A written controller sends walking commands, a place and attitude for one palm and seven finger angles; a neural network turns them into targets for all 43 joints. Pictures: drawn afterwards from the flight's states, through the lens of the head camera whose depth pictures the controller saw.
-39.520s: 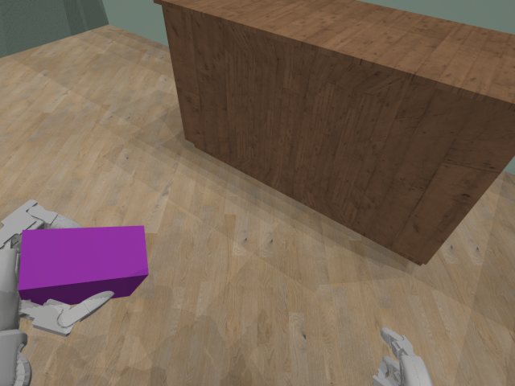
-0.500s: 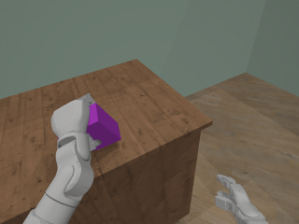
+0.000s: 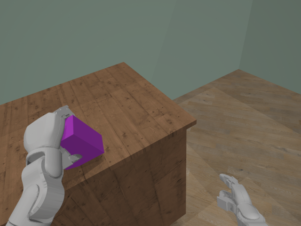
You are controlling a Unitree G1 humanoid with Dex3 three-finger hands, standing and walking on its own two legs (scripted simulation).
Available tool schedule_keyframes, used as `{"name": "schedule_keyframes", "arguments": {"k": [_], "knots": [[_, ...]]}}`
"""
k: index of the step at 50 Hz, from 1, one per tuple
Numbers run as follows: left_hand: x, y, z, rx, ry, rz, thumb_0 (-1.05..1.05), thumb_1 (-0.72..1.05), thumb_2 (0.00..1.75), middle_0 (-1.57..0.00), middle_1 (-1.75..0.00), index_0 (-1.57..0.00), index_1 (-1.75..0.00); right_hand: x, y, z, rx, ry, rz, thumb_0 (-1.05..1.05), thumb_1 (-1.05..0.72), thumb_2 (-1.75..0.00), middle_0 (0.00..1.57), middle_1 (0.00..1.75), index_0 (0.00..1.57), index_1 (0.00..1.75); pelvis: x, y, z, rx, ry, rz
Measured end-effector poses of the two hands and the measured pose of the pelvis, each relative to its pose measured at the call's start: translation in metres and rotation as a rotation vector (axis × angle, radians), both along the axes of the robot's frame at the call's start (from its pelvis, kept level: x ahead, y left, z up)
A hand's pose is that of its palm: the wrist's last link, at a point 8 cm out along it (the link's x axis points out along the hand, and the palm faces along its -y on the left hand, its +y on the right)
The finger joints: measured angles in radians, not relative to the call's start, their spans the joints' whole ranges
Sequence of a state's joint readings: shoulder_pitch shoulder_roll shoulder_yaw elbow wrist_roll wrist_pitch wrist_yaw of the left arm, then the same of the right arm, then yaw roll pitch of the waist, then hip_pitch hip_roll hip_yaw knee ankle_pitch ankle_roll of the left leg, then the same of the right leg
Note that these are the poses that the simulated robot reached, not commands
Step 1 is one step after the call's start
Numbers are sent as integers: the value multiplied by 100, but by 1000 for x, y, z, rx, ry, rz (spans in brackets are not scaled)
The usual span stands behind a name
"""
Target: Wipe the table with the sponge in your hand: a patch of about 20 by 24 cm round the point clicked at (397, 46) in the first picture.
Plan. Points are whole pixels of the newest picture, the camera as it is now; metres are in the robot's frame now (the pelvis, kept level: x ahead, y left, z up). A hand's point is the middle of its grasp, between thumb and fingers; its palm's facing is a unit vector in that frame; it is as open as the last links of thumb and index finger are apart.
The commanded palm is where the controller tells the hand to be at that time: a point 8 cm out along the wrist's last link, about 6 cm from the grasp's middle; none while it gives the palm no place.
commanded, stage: slide back across to the middle lane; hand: left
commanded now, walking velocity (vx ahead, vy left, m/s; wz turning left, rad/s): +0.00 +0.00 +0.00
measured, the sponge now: (76, 147) +0.27 +0.23 +0.13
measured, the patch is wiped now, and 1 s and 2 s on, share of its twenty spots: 1.00 1.00 1.00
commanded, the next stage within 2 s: wipe forward along the middle lane in 0.30 s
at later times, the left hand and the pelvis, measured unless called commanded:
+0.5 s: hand (26, 157) +0.20 +0.30 +0.17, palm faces +0.22 -0.12 -0.97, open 10.1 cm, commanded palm +0.17 +0.30 +0.22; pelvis +0.01 +0.01 +0.00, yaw -1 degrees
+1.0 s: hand (24, 147) +0.24 +0.34 +0.16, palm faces +0.14 -0.06 -0.99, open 10.1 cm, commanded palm +0.21 +0.34 +0.20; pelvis -0.03 +0.03 +0.00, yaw +4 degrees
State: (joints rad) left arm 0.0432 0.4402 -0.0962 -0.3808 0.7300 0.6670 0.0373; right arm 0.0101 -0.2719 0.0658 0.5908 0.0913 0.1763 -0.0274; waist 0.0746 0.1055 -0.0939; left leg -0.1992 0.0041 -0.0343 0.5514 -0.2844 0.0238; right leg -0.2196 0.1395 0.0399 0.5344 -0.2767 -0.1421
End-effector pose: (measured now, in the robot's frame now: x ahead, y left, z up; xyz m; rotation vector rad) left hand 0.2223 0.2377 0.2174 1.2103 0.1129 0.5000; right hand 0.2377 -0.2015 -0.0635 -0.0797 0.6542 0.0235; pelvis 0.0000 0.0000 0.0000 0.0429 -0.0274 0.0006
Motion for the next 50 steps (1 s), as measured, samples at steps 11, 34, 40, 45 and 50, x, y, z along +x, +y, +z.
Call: {"name": "schedule_keyframes", "arguments": {"k": [11,34,40,45,50], "knots": [[-14,21,9,70,67,18,-2,-48,104,-68,-136,-72,-134,-1,-22,-2,-12,-29,-61,2,-90,-90,20,30,19,30,8,-3,0,18,20,-56],[-38,77,1,124,96,167,-2,-51,104,-72,-133,-75,-130,23,25,-15,-40,-42,37,2,-90,-90,20,30,19,30,4,17,-6,-10,42,51],[-28,86,-1,118,118,193,-3,-52,105,-72,-133,-76,-130,13,46,-11,-20,-42,77,2,-90,-90,20,30,20,30,-9,23,-4,-15,26,64],[-19,90,-3,134,157,186,-3,-52,106,-72,-133,-76,-130,-2,53,-6,-25,-50,81,2,-90,-90,20,30,20,30,-20,28,-2,-17,7,67],[-7,92,-4,171,205,173,-3,-52,106,-72,-133,-76,-129,-19,50,-5,-47,-48,67,2,-90,-90,20,30,20,30,-31,31,-1,-19,-6,69]]}}
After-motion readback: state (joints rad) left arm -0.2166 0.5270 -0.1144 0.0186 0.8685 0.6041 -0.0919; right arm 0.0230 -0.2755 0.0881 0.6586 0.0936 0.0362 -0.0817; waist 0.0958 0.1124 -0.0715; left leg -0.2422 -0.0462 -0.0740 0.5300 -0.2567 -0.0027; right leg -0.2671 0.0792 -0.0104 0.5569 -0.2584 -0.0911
